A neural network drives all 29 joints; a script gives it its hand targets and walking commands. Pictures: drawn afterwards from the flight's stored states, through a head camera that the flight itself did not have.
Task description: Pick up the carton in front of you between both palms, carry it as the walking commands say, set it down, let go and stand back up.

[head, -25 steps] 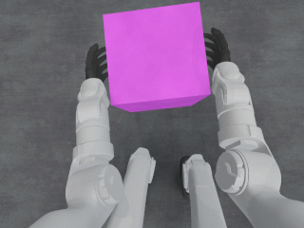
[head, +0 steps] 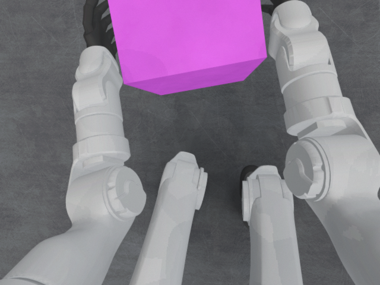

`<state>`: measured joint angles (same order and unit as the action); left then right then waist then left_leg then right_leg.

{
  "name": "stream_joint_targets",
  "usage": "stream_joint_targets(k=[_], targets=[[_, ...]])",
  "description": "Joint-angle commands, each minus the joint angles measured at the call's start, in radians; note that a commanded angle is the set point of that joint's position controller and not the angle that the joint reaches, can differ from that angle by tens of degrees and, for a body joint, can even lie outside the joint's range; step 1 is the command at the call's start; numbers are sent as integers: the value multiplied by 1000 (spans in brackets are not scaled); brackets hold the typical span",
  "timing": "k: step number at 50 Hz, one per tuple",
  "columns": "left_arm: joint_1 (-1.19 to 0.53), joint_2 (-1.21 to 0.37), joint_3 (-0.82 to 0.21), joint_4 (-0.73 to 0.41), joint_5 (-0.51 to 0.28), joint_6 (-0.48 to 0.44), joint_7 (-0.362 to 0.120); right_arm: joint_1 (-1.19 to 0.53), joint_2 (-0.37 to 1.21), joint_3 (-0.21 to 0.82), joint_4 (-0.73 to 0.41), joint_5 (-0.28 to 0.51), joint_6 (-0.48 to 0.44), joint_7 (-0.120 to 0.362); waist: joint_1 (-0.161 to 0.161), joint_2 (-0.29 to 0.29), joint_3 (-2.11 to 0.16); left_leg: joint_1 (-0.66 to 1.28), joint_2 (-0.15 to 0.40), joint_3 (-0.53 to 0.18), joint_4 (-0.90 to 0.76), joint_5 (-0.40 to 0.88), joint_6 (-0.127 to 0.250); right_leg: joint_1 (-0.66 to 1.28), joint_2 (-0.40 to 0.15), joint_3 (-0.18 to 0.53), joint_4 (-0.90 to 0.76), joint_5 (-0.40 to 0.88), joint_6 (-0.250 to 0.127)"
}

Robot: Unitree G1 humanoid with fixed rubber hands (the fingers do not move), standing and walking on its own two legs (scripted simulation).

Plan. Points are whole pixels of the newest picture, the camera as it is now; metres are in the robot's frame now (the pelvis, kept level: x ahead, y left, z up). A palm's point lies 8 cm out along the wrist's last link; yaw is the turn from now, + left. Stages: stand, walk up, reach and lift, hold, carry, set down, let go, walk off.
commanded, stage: set down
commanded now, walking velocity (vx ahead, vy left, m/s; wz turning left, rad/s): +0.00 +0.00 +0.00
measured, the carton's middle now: (190, 29) +0.55 +0.10 -0.20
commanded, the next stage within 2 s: none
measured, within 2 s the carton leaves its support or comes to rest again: rests again in 1.26 s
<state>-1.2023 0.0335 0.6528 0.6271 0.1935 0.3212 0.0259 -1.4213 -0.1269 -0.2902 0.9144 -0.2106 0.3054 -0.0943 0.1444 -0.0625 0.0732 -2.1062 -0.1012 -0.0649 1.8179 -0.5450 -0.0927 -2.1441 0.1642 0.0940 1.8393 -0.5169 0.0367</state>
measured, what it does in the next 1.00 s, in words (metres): lowers itself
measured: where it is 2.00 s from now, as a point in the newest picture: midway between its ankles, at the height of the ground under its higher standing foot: (215, 202)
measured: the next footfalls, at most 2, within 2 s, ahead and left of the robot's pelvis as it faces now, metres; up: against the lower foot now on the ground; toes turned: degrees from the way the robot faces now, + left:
none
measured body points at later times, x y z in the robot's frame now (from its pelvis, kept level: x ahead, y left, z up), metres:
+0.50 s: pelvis +0.01 +0.01 -0.07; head +0.40 +0.02 +0.16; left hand +0.53 +0.25 -0.24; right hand +0.62 -0.04 -0.25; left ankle +0.10 +0.13 -0.43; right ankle +0.10 -0.11 -0.44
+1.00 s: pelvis +0.00 -0.01 -0.09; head +0.39 +0.02 +0.13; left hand +0.51 +0.24 -0.28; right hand +0.61 -0.05 -0.27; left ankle +0.10 +0.13 -0.44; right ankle +0.10 -0.11 -0.44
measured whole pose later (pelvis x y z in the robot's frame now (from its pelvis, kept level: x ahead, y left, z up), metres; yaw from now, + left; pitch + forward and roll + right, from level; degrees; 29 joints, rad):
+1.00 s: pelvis +0.00 -0.01 -0.09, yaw +2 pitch +36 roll +4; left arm -1.42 0.14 0.54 0.81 0.08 0.25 0.02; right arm -1.72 -0.35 -0.10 1.21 -0.03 0.22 -0.04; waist 0.16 -0.06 0.48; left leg -2.16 -0.05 -0.02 2.17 -0.64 -0.08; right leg -2.20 0.14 0.04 2.22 -0.63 0.00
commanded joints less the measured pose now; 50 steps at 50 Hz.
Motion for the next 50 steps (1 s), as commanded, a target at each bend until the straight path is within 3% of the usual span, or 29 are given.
stream_joint_targets(k=[1,8,14,16,22,25,29,35,41,45,50], targets=[[-733,-676,-454,14,-124,-11,-249,-518,766,275,76,88,-22,167,100,-102,-1055,424,-16,197,-81,287,12,672,19,-129,-66,204,-15],[-862,-637,-526,-34,-198,-30,-221,-620,710,337,91,171,-34,186,122,-81,-1100,515,-7,199,11,372,7,639,14,-141,52,240,-26],[-937,-641,-608,-80,-279,-43,-196,-699,687,429,52,258,-51,200,127,-73,-1193,645,-4,189,92,523,2,626,8,-156,150,308,-32],[-963,-646,-623,-109,-306,-46,-193,-712,716,455,25,276,-51,204,141,-97,-1204,628,-4,180,98,558,8,626,8,-153,173,336,-38],[-832,-701,-615,-25,-277,-57,-199,-540,777,442,95,258,-74,226,109,-67,-1069,718,-8,140,154,701,19,428,9,-158,186,342,-34],[-796,-706,-577,14,-249,-63,-214,-495,774,410,137,232,-82,236,93,-62,-957,638,-12,136,169,649,23,354,7,-148,182,312,-39],[-793,-659,-533,26,-231,-72,-222,-536,735,390,123,231,-94,226,93,-94,-866,448,-12,158,168,498,31,424,4,-125,189,310,-44],[-905,-540,-518,4,-245,-90,-204,-714,638,431,67,290,-112,185,134,-113,-841,335,4,182,182,334,47,562,-6,-84,197,265,-51],[-880,-485,-469,102,-208,-76,-214,-679,571,366,195,257,-89,196,137,-103,-668,274,22,192,186,184,52,544,-11,-75,189,136,-56],[-831,-499,-443,139,-190,-76,-228,-603,570,320,258,235,-81,229,120,-76,-589,279,25,178,189,206,59,461,-11,-79,202,140,-62],[-775,-517,-445,157,-179,-94,-222,-578,577,339,227,256,-102,242,116,-71,-589,359,17,148,218,344,66,401,-17,-86,243,233,-58]])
